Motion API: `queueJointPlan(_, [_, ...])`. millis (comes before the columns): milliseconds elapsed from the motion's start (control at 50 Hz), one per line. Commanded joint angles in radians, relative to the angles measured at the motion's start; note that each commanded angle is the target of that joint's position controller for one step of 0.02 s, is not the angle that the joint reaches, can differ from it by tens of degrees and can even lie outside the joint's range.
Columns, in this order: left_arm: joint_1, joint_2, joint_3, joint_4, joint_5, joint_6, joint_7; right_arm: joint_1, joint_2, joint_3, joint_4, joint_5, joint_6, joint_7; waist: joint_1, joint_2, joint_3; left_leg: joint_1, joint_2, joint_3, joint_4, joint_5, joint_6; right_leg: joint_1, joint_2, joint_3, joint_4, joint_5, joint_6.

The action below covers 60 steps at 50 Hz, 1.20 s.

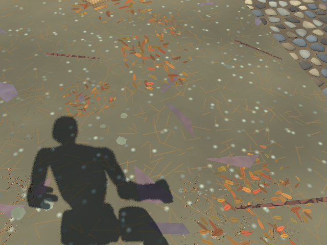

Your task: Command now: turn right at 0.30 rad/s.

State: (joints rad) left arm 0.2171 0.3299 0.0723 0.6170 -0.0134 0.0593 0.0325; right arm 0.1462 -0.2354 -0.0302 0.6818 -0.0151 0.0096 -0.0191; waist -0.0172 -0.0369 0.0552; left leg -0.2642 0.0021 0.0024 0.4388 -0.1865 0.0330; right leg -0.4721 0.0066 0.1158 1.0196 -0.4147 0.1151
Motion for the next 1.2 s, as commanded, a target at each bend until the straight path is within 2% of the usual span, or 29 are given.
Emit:
queueJointPlan(20, [-0.021, 0.038, -0.003, -0.074, 0.005, -0.019, -0.005, -0.028, -0.199, -0.054, -0.051, 0.011, -0.007, 0.003, -0.015, 0.224, -0.145, 0.152, 0.222, -0.182, -0.098, 0.329, 0.216, 0.047, -0.007, -0.078, -0.175, -0.009, -0.011])
queueJointPlan(80, [0.006, 0.000, -0.012, -0.036, 0.016, -0.022, -0.008, 0.008, -0.153, -0.029, -0.013, 0.028, -0.010, 0.016, 0.005, 0.217, -0.125, 0.084, 0.192, -0.218, -0.063, 0.291, 0.194, 0.220, 0.007, -0.092, -0.496, 0.087, -0.049])
queueJointPlan(100, [0.035, 0.009, -0.007, -0.020, 0.016, -0.024, -0.009, 0.015, -0.174, -0.033, -0.005, 0.044, -0.010, 0.019, 0.030, 0.213, -0.101, 0.044, 0.173, -0.223, -0.040, 0.312, 0.171, 0.296, 0.035, -0.119, -0.660, 0.214, -0.075])
queueJointPlan(120, [0.049, 0.065, 0.006, -0.019, 0.018, -0.027, -0.004, 0.053, -0.201, -0.042, 0.003, 0.054, -0.017, 0.020, 0.025, 0.200, -0.114, -0.026, 0.160, -0.241, -0.027, 0.277, 0.126, 0.403, 0.006, -0.083, -0.678, 0.290, -0.110])
queueJointPlan(140, [0.100, 0.131, 0.023, -0.023, 0.026, -0.022, 0.007, 0.047, -0.177, -0.034, -0.012, 0.039, -0.029, 0.027, 0.037, 0.097, -0.171, -0.131, 0.120, -0.217, 0.058, 0.116, 0.063, 0.540, -0.129, 0.014, -0.630, 0.440, -0.158])
queueJointPlan(160, [0.077, 0.212, 0.045, -0.021, 0.040, -0.007, 0.017, 0.053, -0.116, -0.020, -0.040, 0.034, -0.047, 0.039, 0.007, -0.159, -0.164, -0.279, -0.003, -0.079, 0.189, -0.167, -0.005, 0.546, -0.297, 0.121, -0.600, 0.616, -0.267])
queueJointPlan(180, [0.058, 0.175, 0.046, -0.022, 0.048, -0.009, 0.013, 0.005, -0.164, -0.035, -0.051, 0.044, -0.049, 0.034, 0.058, -0.235, -0.159, -0.309, -0.017, 0.007, 0.356, -0.368, -0.049, 0.442, -0.390, 0.190, -0.664, 0.574, -0.373])
queueJointPlan(200, [0.030, 0.120, 0.030, -0.038, 0.058, -0.020, 0.012, -0.012, -0.219, -0.062, -0.045, 0.051, -0.037, 0.026, 0.071, -0.183, -0.117, -0.343, -0.001, -0.018, 0.564, -0.414, -0.073, 0.408, -0.392, 0.182, -0.692, 0.598, -0.393])
queueJointPlan(260, [-0.117, 0.053, 0.011, -0.056, 0.024, -0.053, 0.015, 0.092, -0.174, -0.073, -0.007, 0.042, 0.030, 0.001, -0.003, -0.143, -0.062, -0.385, 0.038, -0.049, 0.729, -0.292, -0.120, 0.353, -0.308, 0.000, -0.691, 0.600, -0.316])
queueJointPlan(380, [-0.096, 0.101, 0.037, -0.024, 0.023, -0.046, 0.019, 0.009, -0.111, -0.048, -0.111, 0.038, 0.041, 0.045, 0.045, -0.119, -0.095, -0.280, 0.081, 0.040, 0.434, -0.170, -0.112, 0.382, -0.321, -0.137, -0.667, 0.569, -0.303])
queueJointPlan(440, [-0.094, 0.135, 0.054, -0.009, 0.002, -0.052, 0.002, 0.042, -0.147, -0.065, -0.133, 0.040, 0.047, 0.061, 0.035, -0.120, -0.112, -0.196, 0.057, 0.090, 0.320, -0.168, -0.067, 0.385, -0.359, -0.159, -0.613, 0.599, -0.285])
queueJointPlan(480, [-0.111, 0.123, 0.055, 0.003, -0.018, -0.058, -0.009, 0.104, -0.158, -0.082, -0.125, 0.040, 0.056, 0.055, -0.008, -0.089, -0.117, -0.068, 0.018, 0.118, 0.167, -0.060, -0.020, 0.334, -0.342, -0.220, -0.502, 0.540, -0.221])
queueJointPlan(500, [-0.056, 0.092, 0.050, 0.029, -0.014, -0.063, -0.019, 0.170, -0.200, -0.105, -0.108, 0.035, 0.054, 0.037, -0.029, 0.006, -0.139, 0.074, -0.007, 0.070, 0.070, 0.077, 0.025, 0.256, -0.278, -0.278, -0.348, 0.458, -0.160])
queueJointPlan(520, [-0.065, 0.046, 0.035, -0.009, 0.026, -0.067, -0.022, 0.238, -0.358, -0.150, -0.121, 0.034, 0.048, 0.013, -0.042, 0.310, -0.145, 0.285, 0.208, -0.291, -0.005, 0.551, 0.145, -0.048, -0.144, -0.346, -0.001, 0.071, -0.051])
queueJointPlan(540, [-0.173, 0.011, 0.018, -0.078, 0.045, -0.074, -0.014, 0.230, -0.403, -0.146, -0.149, -0.005, 0.018, 0.022, -0.053, 0.397, -0.235, 0.316, 0.372, -0.650, -0.073, 0.546, 0.359, -0.260, 0.013, -0.143, 0.224, -0.299, -0.023])
queueJointPlan(560, [-0.216, 0.064, 0.029, -0.069, 0.031, -0.074, -0.010, 0.214, -0.337, -0.127, -0.152, -0.008, -0.008, 0.036, -0.085, 0.221, -0.248, 0.320, 0.365, -0.575, -0.101, 0.423, 0.347, -0.289, -0.015, -0.035, 0.292, -0.267, -0.046])
queueJointPlan(600, [-0.199, 0.069, 0.034, -0.045, 0.021, -0.078, 0.004, 0.125, -0.281, -0.110, -0.150, 0.030, -0.021, 0.022, -0.021, 0.099, -0.159, 0.226, 0.264, -0.443, -0.098, 0.248, 0.239, -0.286, -0.048, -0.004, 0.214, -0.088, -0.083])
queueJointPlan(620, [-0.171, 0.091, 0.042, -0.030, 0.027, -0.073, 0.011, 0.053, -0.251, -0.096, -0.165, 0.042, -0.010, 0.010, 0.012, 0.106, -0.145, 0.176, 0.238, -0.382, -0.096, 0.241, 0.204, -0.254, -0.060, -0.010, 0.161, -0.014, -0.081])
queueJointPlan(660, [-0.114, 0.076, 0.040, 0.009, 0.024, -0.066, 0.003, 0.010, -0.225, -0.079, -0.184, 0.022, 0.001, -0.007, 0.032, 0.138, -0.174, 0.110, 0.195, -0.312, -0.093, 0.320, 0.190, -0.156, -0.035, -0.042, 0.161, 0.074, -0.059])
queueJointPlan(760, [-0.111, 0.039, 0.020, 0.027, 0.017, -0.054, 0.001, 0.036, -0.222, -0.067, -0.163, 0.012, 0.008, -0.018, 0.006, 0.150, -0.165, 0.103, 0.171, -0.285, -0.089, 0.259, 0.194, -0.106, -0.030, -0.055, -0.022, 0.132, -0.019])
queueJointPlan(840, [-0.079, 0.010, 0.000, 0.058, 0.014, -0.055, -0.015, -0.011, -0.119, -0.021, -0.133, -0.017, -0.003, -0.002, -0.003, 0.170, -0.149, 0.028, 0.169, -0.223, -0.112, 0.119, 0.182, 0.074, -0.087, -0.071, -0.228, 0.162, -0.028])
queueJointPlan(900, [-0.104, 0.068, 0.010, 0.030, -0.002, -0.058, -0.021, -0.006, -0.183, -0.037, -0.099, -0.020, -0.008, 0.012, -0.024, 0.184, -0.069, 0.012, 0.196, -0.239, -0.109, 0.068, 0.199, 0.093, -0.061, -0.115, -0.289, 0.089, -0.057])
queueJointPlan(940, [-0.100, 0.087, 0.010, 0.013, -0.021, -0.066, -0.029, 0.060, -0.262, -0.068, -0.082, 0.006, -0.006, 0.009, -0.062, 0.184, -0.064, 0.079, 0.248, -0.327, -0.181, -0.361, 0.213, 0.011, -0.040, -0.148, -0.280, 0.015, -0.101])
queueJointPlan(1000, [-0.119, 0.062, 0.002, 0.001, -0.037, -0.089, -0.046, 0.100, -0.249, -0.070, -0.061, 0.029, -0.037, 0.002, -0.071, 0.164, 0.017, 0.200, 0.350, -0.465, -0.252, -0.562, 0.220, -0.179, -0.091, -0.103, -0.251, -0.075, -0.182])
queueJointPlan(1080, [-0.056, 0.039, -0.003, 0.022, -0.041, -0.110, -0.062, 0.052, -0.227, -0.078, -0.066, 0.036, -0.065, 0.015, -0.023, 0.112, -0.024, 0.247, 0.325, -0.295, -0.261, -0.368, 0.169, -0.099, -0.111, -0.130, -0.334, -0.022, -0.238])
queueJointPlan(1140, [0.175, 0.041, 0.010, 0.116, -0.032, -0.110, -0.061, -0.077, -0.204, -0.075, -0.093, 0.038, -0.064, 0.026, 0.113, 0.038, -0.084, 0.009, 0.190, -0.029, -0.073, -0.279, 0.090, 0.312, -0.008, -0.257, -0.490, 0.133, -0.244])
queueJointPlan(1160, [0.354, 0.107, 0.040, 0.172, -0.027, -0.113, -0.053, -0.123, -0.149, -0.058, -0.117, 0.022, -0.076, 0.023, 0.183, -0.067, -0.125, -0.179, 0.101, 0.101, 0.233, -0.110, 0.035, 0.551, -0.026, -0.147, -0.501, 0.073, -0.283])
queueJointPlan(1180, [0.468, 0.258, 0.078, 0.164, -0.021, -0.129, -0.051, -0.182, -0.073, -0.031, -0.193, 0.013, -0.102, 0.027, 0.207, -0.325, -0.107, -0.584, -0.070, 0.124, 0.668, -0.243, -0.058, 0.747, -0.271, 0.456, -0.717, -0.156, -0.459])
queueJointPlan(1200, [0.423, 0.195, 0.055, 0.113, -0.015, -0.147, -0.060, -0.192, -0.102, -0.029, -0.208, 0.035, -0.143, 0.037, 0.197, -0.216, -0.113, -0.795, -0.072, -0.074, 0.800, -0.325, -0.041, 0.834, -0.335, 0.697, -0.824, -0.281, -0.528])
